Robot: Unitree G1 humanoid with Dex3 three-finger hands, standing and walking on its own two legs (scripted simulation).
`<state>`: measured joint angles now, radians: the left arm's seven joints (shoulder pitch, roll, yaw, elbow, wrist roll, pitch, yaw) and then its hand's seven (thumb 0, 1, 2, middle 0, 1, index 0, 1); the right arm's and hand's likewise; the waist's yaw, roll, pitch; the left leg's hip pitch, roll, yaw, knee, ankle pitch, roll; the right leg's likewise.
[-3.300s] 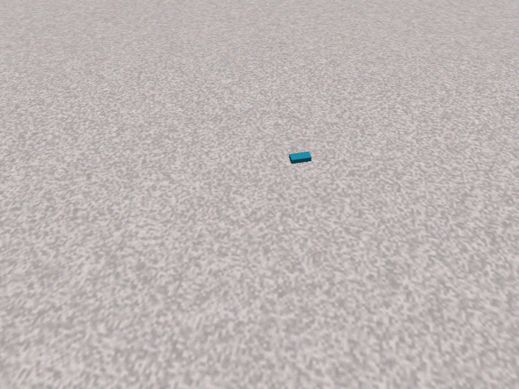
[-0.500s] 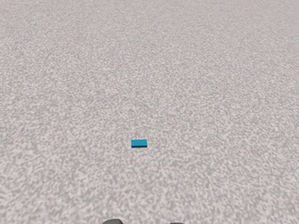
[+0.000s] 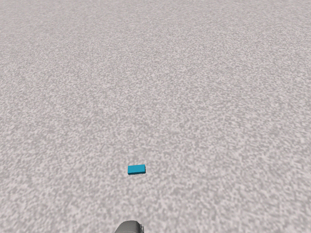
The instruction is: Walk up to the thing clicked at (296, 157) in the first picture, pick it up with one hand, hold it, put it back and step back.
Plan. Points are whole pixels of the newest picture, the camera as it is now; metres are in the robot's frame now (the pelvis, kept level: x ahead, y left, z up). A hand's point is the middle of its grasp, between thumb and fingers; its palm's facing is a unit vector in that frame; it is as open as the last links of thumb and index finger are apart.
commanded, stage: walk up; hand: left
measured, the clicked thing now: (136, 169) +0.61 +0.22 -0.75
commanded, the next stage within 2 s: none
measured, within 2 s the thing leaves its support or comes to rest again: neither
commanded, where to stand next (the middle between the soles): +0.26 -0.07 m, yaw +5 degrees
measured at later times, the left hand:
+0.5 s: hand (108, 217) +0.19 +0.19 -0.16, palm faces +0.00 -0.95 -0.31, open 7.4 cm
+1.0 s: hand out of the picture +0.14 +0.21 -0.14, palm faces +0.10 -0.83 -0.55, open 7.4 cm
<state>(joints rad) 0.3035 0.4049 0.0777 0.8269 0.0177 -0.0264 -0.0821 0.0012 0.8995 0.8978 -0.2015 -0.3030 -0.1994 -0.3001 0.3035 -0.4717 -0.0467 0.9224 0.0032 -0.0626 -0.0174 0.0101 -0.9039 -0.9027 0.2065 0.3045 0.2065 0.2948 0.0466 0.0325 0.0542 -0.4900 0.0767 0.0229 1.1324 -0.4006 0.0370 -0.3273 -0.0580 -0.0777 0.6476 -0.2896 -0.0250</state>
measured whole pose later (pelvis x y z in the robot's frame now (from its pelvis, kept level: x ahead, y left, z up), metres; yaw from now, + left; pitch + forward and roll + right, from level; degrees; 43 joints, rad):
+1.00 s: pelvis +0.13 -0.11 -0.03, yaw +8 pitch +0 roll +0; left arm 0.26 0.47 0.07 0.88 0.03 -0.03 0.04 0.00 0.89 0.90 -0.21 -0.30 -0.20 -0.30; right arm 0.22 -0.47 -0.09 0.89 -0.04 0.07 0.05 0.01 -0.90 -0.90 0.21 0.30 0.21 0.30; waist 0.03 0.05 0.11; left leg -0.41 0.04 -0.01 0.86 -0.50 0.01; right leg -0.51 -0.16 -0.04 0.81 -0.30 0.02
